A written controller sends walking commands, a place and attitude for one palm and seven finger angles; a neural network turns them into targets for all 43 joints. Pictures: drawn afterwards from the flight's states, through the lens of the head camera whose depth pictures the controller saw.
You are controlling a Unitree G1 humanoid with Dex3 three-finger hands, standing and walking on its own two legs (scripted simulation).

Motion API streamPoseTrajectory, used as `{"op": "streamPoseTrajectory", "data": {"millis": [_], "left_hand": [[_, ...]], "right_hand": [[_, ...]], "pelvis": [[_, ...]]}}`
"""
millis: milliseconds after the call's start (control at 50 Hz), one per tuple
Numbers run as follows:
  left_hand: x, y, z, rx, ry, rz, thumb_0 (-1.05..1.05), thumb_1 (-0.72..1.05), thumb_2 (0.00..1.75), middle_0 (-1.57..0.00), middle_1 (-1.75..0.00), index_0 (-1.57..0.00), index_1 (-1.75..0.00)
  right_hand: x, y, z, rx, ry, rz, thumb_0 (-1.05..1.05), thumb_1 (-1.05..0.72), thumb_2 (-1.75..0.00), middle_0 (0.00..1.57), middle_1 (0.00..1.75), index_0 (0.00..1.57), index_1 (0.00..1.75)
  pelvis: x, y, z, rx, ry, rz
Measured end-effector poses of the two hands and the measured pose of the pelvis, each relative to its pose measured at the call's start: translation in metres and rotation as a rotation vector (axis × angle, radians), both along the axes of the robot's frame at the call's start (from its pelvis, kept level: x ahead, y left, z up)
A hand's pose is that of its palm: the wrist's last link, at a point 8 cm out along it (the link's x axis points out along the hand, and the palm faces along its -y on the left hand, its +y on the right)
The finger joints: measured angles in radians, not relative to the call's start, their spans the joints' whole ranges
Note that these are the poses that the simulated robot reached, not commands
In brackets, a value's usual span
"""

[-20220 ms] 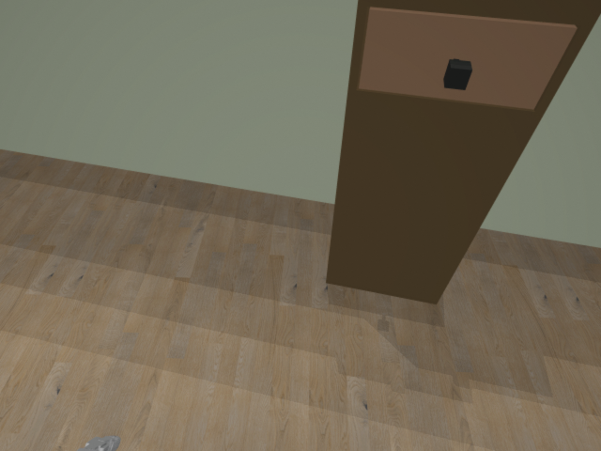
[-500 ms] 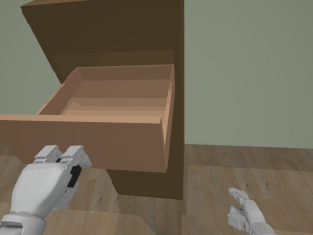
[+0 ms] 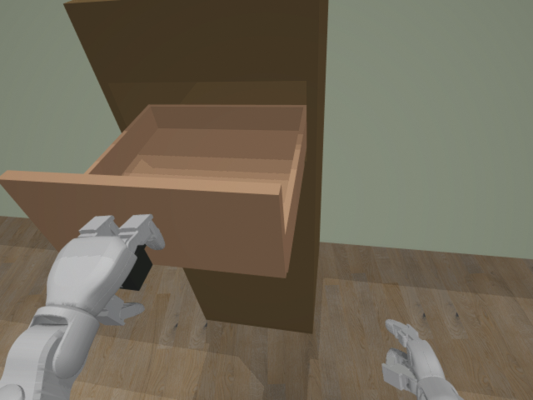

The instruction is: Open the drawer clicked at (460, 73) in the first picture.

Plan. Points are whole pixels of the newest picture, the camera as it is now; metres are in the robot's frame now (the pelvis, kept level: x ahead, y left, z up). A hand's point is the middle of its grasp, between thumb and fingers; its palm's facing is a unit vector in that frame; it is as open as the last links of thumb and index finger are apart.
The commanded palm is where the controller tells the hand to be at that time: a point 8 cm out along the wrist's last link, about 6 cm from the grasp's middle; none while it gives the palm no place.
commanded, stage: open the thumb to release the handle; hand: left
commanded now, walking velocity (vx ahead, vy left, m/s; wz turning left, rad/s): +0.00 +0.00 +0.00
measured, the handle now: (133, 254) +0.25 +0.22 +0.15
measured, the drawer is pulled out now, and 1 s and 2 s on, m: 0.30 0.30 0.30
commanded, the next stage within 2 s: lift the hand off the handle in 0.10 s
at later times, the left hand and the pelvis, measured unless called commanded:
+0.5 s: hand (122, 280) +0.21 +0.23 +0.13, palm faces +0.15 -0.12 -0.98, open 13.6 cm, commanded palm +0.19 +0.22 +0.19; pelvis +0.00 +0.01 +0.00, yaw +1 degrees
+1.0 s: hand (110, 256) +0.22 +0.22 +0.18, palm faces +0.16 -0.09 -0.98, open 13.4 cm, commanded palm +0.18 +0.22 +0.26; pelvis -0.01 +0.01 +0.00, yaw +1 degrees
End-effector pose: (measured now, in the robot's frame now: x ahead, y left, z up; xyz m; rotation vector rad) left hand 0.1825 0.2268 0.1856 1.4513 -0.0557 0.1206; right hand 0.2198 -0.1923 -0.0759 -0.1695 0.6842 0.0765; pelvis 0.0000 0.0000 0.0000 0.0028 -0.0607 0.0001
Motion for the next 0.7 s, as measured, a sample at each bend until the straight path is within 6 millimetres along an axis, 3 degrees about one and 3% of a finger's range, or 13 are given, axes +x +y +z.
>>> {"op": "streamPoseTrajectory", "data": {"millis": [120, 240, 460, 700], "left_hand": [[0.003, 0.004, 0.000, 0.012, 0.016, -0.016, 0.00, -0.28, 0.39, -0.33, -1.23, -0.35, -1.24], [0.002, 0.004, -0.001, -0.007, 0.003, -0.022, 0.00, -0.43, 0.33, -0.32, -1.21, -0.33, -1.22], [0.003, 0.004, -0.001, -0.005, -0.033, -0.010, 0.00, -0.49, 0.30, -0.32, -1.21, -0.36, -1.23], [0.007, 0.003, 0.005, 0.009, -0.006, -0.008, 0.00, -0.49, 0.30, -0.36, -1.23, -0.39, -1.27]], "right_hand": [[-0.005, -0.009, 0.001, -0.022, 0.003, -0.019, 0.01, -0.90, -0.90, 0.20, 0.30, 0.20, 0.30], [-0.008, -0.014, -0.002, -0.033, 0.015, -0.034, 0.01, -0.91, -0.90, 0.20, 0.30, 0.20, 0.30], [-0.005, 0.005, -0.011, -0.020, 0.062, 0.005, 0.01, -0.91, -0.90, 0.20, 0.30, 0.20, 0.30], [0.009, 0.033, 0.002, 0.033, -0.005, 0.056, 0.01, -0.91, -0.90, 0.20, 0.30, 0.20, 0.30]], "pelvis": [[-0.001, 0.000, 0.001, -0.001, 0.000, -0.004], [0.000, 0.003, 0.000, -0.002, 0.010, -0.003], [0.001, 0.010, 0.000, -0.002, 0.019, 0.010], [-0.004, 0.013, 0.000, 0.000, -0.009, 0.014]]}}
